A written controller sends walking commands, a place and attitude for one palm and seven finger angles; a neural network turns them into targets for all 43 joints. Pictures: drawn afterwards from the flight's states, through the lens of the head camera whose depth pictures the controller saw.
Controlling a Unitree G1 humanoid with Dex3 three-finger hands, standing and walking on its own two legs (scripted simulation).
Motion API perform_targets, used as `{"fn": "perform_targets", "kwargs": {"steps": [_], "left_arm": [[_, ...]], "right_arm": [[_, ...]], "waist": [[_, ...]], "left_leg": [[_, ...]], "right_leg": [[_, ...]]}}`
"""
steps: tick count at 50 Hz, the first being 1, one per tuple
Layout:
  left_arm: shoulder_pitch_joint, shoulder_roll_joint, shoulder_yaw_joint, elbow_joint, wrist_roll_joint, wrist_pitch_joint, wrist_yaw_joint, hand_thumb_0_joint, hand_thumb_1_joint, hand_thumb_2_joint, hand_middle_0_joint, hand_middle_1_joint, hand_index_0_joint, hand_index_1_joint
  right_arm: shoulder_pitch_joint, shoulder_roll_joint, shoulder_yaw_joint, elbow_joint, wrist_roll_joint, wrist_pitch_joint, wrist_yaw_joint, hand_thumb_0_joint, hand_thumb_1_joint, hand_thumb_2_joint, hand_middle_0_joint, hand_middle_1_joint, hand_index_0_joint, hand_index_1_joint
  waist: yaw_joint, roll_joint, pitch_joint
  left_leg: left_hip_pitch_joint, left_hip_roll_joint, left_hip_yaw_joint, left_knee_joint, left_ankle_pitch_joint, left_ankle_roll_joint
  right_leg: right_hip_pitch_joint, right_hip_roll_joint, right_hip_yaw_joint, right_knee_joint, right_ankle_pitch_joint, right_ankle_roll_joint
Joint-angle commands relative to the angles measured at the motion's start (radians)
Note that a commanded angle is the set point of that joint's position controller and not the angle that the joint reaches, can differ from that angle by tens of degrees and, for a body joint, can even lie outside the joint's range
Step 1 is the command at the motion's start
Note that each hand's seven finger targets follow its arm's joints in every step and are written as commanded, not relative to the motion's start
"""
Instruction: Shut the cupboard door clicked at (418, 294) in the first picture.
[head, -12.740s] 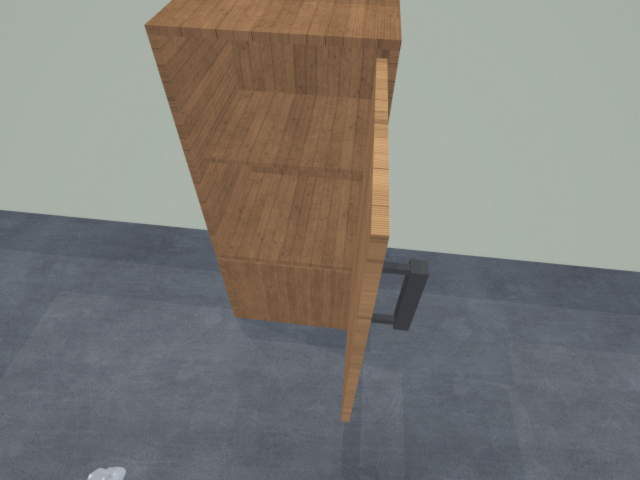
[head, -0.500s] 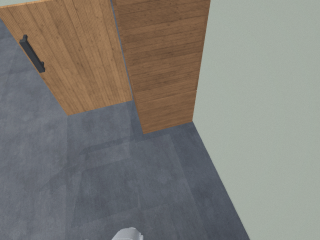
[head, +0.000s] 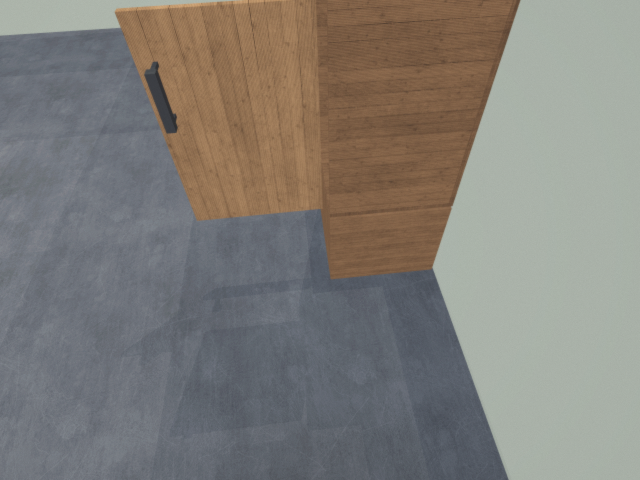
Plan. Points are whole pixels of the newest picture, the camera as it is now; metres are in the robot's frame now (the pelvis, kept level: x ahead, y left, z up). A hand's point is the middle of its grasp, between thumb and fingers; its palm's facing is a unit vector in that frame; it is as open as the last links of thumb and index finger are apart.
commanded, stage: take the last steps up to it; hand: left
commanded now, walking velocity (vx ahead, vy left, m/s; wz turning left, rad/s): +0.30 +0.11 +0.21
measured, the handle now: (163, 98) +0.84 +0.41 +0.03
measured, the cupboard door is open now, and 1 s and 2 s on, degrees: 91 91 91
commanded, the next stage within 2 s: come to a stop and stand still in 0.88 s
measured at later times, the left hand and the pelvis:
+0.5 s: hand out of the picture -0.03 +0.20 -0.16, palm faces +0.24 -0.95 -0.18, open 7.4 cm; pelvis +0.11 +0.07 +0.00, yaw +6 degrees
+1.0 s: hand (193, 316) +0.40 +0.27 -0.16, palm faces +0.03 -0.97 -0.25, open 7.3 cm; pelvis +0.28 +0.08 -0.01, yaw +3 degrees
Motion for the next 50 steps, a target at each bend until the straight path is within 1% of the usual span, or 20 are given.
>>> {"fn": "perform_targets", "kwargs": {"steps": [1, 2, 3, 6, 9, 16, 21, 22, 23, 24, 25, 27, 30, 35, 44, 45, 47, 48, 49, 50], "left_arm": [[0.246, 0.228, 0.056, 0.004, 0.019, -0.051, 0.009, 0.0, 0.9, 0.9, -0.2, -0.3, -0.2, -0.3], [0.272, 0.235, 0.059, 0.001, 0.001, -0.058, 0.016, 0.0, 0.9, 0.9, -0.2, -0.3, -0.2, -0.3], [0.228, 0.22, 0.062, 0.001, 0.002, -0.063, 0.022, 0.0, 0.9, 0.9, -0.2, -0.3, -0.2, -0.3], [0.093, 0.117, 0.035, -0.018, 0.0, -0.085, 0.017, 0.0, 0.9, 0.9, -0.2, -0.3, -0.2, -0.3], [0.169, 0.089, 0.028, 0.02, 0.001, -0.097, 0.015, 0.0, 0.9, 0.9, -0.2, -0.3, -0.2, -0.3], [0.299, 0.08, 0.025, 0.109, 0.009, -0.109, 0.017, 0.0, 0.9, 0.9, -0.2, -0.3, -0.2, -0.3], [0.284, 0.1, 0.033, 0.131, 0.014, -0.097, 0.02, 0.0, 0.9, 0.9, -0.2, -0.3, -0.2, -0.3], [0.267, 0.104, 0.036, 0.133, 0.011, -0.093, 0.021, 0.0, 0.9, 0.9, -0.2, -0.3, -0.2, -0.3], [0.243, 0.103, 0.038, 0.135, 0.007, -0.089, 0.02, 0.0, 0.9, 0.9, -0.2, -0.3, -0.2, -0.3], [0.259, 0.058, 0.029, 0.129, 0.002, -0.086, 0.017, 0.0, 0.9, 0.9, -0.2, -0.3, -0.2, -0.3], [0.278, -0.009, 0.019, 0.105, -0.011, -0.083, 0.008, 0.0, 0.9, 0.9, -0.2, -0.3, -0.2, -0.3], [0.146, -0.012, 0.014, 0.058, -0.007, -0.08, 0.016, 0.0, 0.9, 0.9, -0.2, -0.3, -0.2, -0.3], [0.099, -0.018, 0.021, 0.083, 0.004, -0.069, -0.007, 0.0, 0.9, 0.9, -0.2, -0.3, -0.2, -0.3], [0.118, -0.029, 0.024, 0.067, 0.006, -0.041, -0.015, 0.0, 0.9, 0.9, -0.2, -0.3, -0.2, -0.3], [-0.079, -0.013, 0.019, -0.037, 0.0, -0.049, -0.019, 0.0, 0.9, 0.9, -0.2, -0.3, -0.2, -0.3], [-0.048, -0.005, 0.02, -0.03, 0.001, -0.053, -0.019, 0.0, 0.9, 0.9, -0.2, -0.3, -0.2, -0.3], [0.142, 0.044, 0.031, 0.034, 0.006, -0.072, -0.014, 0.0, 0.9, 0.9, -0.2, -0.3, -0.2, -0.3], [0.255, 0.136, 0.05, 0.066, 0.013, -0.09, -0.003, 0.0, 0.9, 0.9, -0.2, -0.3, -0.2, -0.3], [0.323, 0.21, 0.066, 0.084, -0.003, -0.093, 0.001, 0.0, 0.9, 0.9, -0.2, -0.3, -0.2, -0.3], [0.255, 0.204, 0.061, 0.066, -0.015, -0.095, 0.009, 0.0, 0.9, 0.9, -0.2, -0.3, -0.2, -0.3]], "right_arm": [[-0.038, -0.055, -0.029, -0.104, 0.015, -0.024, -0.003, 0.0, -0.9, -0.9, 0.2, 0.3, 0.2, 0.3], [-0.095, -0.132, -0.044, -0.122, -0.001, -0.016, 0.004, 0.0, -0.9, -0.9, 0.2, 0.3, 0.2, 0.3], [-0.103, -0.131, -0.053, -0.116, -0.003, -0.012, 0.012, 0.0, -0.9, -0.9, 0.2, 0.3, 0.2, 0.3], [0.019, -0.095, -0.054, -0.037, -0.009, -0.005, 0.031, 0.0, -0.9, -0.9, 0.2, 0.3, 0.2, 0.3], [0.042, -0.061, -0.052, -0.016, -0.005, -0.007, 0.035, 0.0, -0.9, -0.9, 0.2, 0.3, 0.2, 0.3], [-0.063, -0.029, -0.033, -0.042, -0.001, -0.026, 0.044, 0.0, -0.9, -0.9, 0.2, 0.3, 0.2, 0.3], [-0.058, -0.013, -0.022, -0.036, 0.006, -0.052, 0.046, 0.0, -0.9, -0.9, 0.2, 0.3, 0.2, 0.3], [-0.004, -0.021, -0.023, -0.019, 0.005, -0.06, 0.041, 0.0, -0.9, -0.9, 0.2, 0.3, 0.2, 0.3], [0.105, -0.048, -0.03, 0.016, 0.002, -0.069, 0.031, 0.0, -0.9, -0.9, 0.2, 0.3, 0.2, 0.3], [0.252, -0.122, -0.048, 0.062, -0.003, -0.08, 0.015, 0.0, -0.9, -0.9, 0.2, 0.3, 0.2, 0.3], [0.377, -0.241, -0.078, 0.095, -0.008, -0.084, -0.002, 0.0, -0.9, -0.9, 0.2, 0.3, 0.2, 0.3], [0.364, -0.232, -0.071, 0.108, -0.001, -0.074, -0.021, 0.0, -0.9, -0.9, 0.2, 0.3, 0.2, 0.3], [0.189, -0.088, -0.031, 0.069, -0.002, -0.091, -0.023, 0.0, -0.9, -0.9, 0.2, 0.3, 0.2, 0.3], [0.172, -0.06, -0.025, 0.064, 0.007, -0.115, -0.028, 0.0, -0.9, -0.9, 0.2, 0.3, 0.2, 0.3], [0.228, -0.095, -0.034, 0.1, -0.006, -0.099, -0.029, 0.0, -0.9, -0.9, 0.2, 0.3, 0.2, 0.3], [0.224, -0.101, -0.035, 0.106, -0.006, -0.095, -0.03, 0.0, -0.9, -0.9, 0.2, 0.3, 0.2, 0.3], [0.214, -0.097, -0.03, 0.112, 0.003, -0.093, -0.026, 0.0, -0.9, -0.9, 0.2, 0.3, 0.2, 0.3], [0.242, -0.055, -0.025, 0.106, 0.014, -0.095, -0.017, 0.0, -0.9, -0.9, 0.2, 0.3, 0.2, 0.3], [0.271, -0.026, -0.02, 0.082, 0.022, -0.095, -0.018, 0.0, -0.9, -0.9, 0.2, 0.3, 0.2, 0.3], [0.241, -0.052, -0.022, 0.091, 0.023, -0.079, -0.026, 0.0, -0.9, -0.9, 0.2, 0.3, 0.2, 0.3]], "waist": [[0.098, -0.371, 0.001], [0.114, -0.29, 0.037], [0.083, -0.249, 0.076], [-0.011, -0.145, 0.076], [0.006, -0.174, 0.049], [0.056, -0.195, 0.076], [0.047, -0.237, 0.06], [0.018, -0.224, 0.037], [-0.036, -0.167, -0.015], [-0.092, 0.004, -0.115], [-0.125, 0.297, -0.202], [-0.131, 0.274, -0.163], [-0.044, 0.073, 0.044], [0.009, 0.068, 0.032], [-0.025, 0.028, 0.06], [-0.01, 0.036, 0.042], [0.075, -0.016, -0.057], [0.11, -0.19, -0.165], [0.096, -0.312, -0.223], [0.09, -0.25, -0.246]], "left_leg": [[-0.482, -0.035, 0.009, 0.351, -0.34, -0.009], [-0.491, 0.024, -0.079, 0.501, -0.297, -0.004], [-0.487, 0.053, -0.096, 0.594, -0.225, -0.002], [-0.4, 0.086, -0.043, 0.631, 0.014, -0.029], [-0.399, 0.09, 0.006, 0.594, 0.09, -0.052], [-0.42, 0.116, 0.076, 0.347, 0.083, -0.055], [-0.175, 0.078, 0.136, 0.111, 0.003, -0.015], [-0.088, 0.063, 0.155, 0.036, 0.018, -0.009], [0.085, 0.042, 0.174, -0.048, 0.05, -0.004], [0.317, 0.112, 0.102, -0.093, 0.049, 0.014], [0.489, 0.37, -0.266, -0.15, 0.122, 0.088], [0.395, 0.462, -0.342, -0.252, 0.078, 0.167], [0.088, 0.365, -0.158, -0.327, 0.061, 0.14], [0.099, 0.312, -0.015, -0.364, 0.249, 0.157], [0.154, 0.316, 0.056, -0.237, 0.465, 0.141], [0.147, 0.309, 0.066, -0.182, 0.504, 0.129], [0.091, 0.231, 0.123, 0.069, 0.542, 0.075], [-0.091, 0.141, 0.172, 0.337, 0.29, 0.029], [-0.246, 0.017, 0.156, 0.62, -0.31, -0.006], [-0.227, 0.054, 0.007, 0.707, -0.333, -0.003]], "right_leg": [[0.35, -0.375, 0.488, -0.489, -0.22, -0.151], [0.205, -0.451, 0.605, -0.57, -0.338, -0.206], [0.137, -0.443, 0.603, -0.589, -0.416, -0.208], [0.052, -0.284, 0.249, -0.529, -0.155, -0.129], [0.117, -0.242, 0.122, -0.513, 0.013, -0.114], [0.22, -0.27, 0.072, -0.497, 0.153, -0.148], [0.154, -0.274, 0.027, -0.406, 0.264, -0.147], [0.143, -0.256, 0.004, -0.349, 0.287, -0.135], [0.09, -0.223, -0.036, -0.214, 0.322, -0.114], [0.002, -0.164, -0.092, 0.033, 0.3, -0.086], [-0.253, -0.026, -0.126, 0.327, -0.124, -0.039], [-0.391, -0.04, 0.027, 0.581, -0.185, -0.071], [-0.341, -0.107, 0.044, 0.565, 0.02, -0.064], [-0.339, -0.097, 0.039, 0.433, 0.153, -0.036], [-0.201, -0.033, -0.026, 0.015, 0.189, -0.069], [-0.124, -0.012, -0.043, -0.019, 0.191, -0.078], [0.154, 0.024, -0.06, -0.134, 0.285, -0.094], [0.381, -0.155, 0.164, -0.172, 0.438, -0.158], [0.466, -0.392, 0.479, -0.284, 0.671, -0.296], [0.357, -0.401, 0.49, -0.328, 0.658, -0.32]]}}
